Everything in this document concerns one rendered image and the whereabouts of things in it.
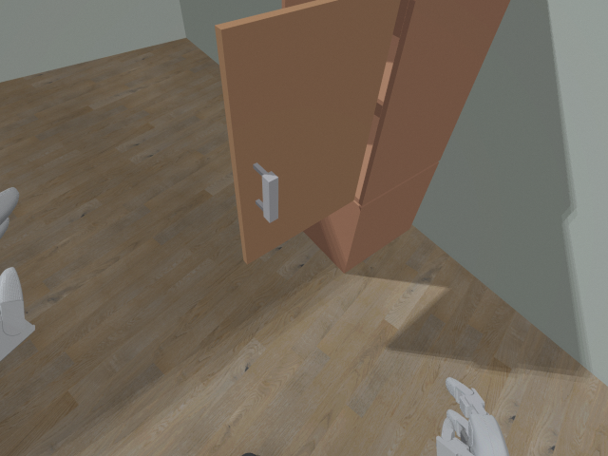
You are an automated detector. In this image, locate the cupboard door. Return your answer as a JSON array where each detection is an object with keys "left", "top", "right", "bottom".
[{"left": 215, "top": 0, "right": 401, "bottom": 264}]

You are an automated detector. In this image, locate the robot right hand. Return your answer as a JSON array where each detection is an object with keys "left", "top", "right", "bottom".
[{"left": 436, "top": 377, "right": 509, "bottom": 456}]

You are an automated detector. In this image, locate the robot left hand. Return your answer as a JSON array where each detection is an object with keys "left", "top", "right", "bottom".
[{"left": 0, "top": 187, "right": 35, "bottom": 362}]

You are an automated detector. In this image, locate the handle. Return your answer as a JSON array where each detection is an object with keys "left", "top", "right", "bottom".
[{"left": 253, "top": 163, "right": 278, "bottom": 223}]

